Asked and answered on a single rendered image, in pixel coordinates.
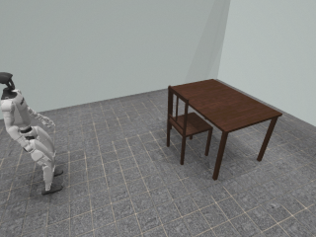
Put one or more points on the left robot forearm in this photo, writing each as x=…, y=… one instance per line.
x=34, y=114

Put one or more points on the chair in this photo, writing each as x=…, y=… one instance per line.
x=186, y=125

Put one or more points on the table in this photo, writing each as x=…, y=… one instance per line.
x=227, y=109

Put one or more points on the right robot foot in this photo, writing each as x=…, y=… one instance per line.
x=53, y=189

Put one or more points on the right robot upper arm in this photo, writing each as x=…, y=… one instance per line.
x=7, y=109

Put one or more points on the robot right hand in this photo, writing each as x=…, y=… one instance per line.
x=37, y=155

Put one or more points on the right robot forearm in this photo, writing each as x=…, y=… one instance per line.
x=21, y=139

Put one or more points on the robot right thigh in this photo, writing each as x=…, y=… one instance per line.
x=40, y=147

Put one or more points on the robot left hand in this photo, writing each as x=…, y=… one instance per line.
x=45, y=120

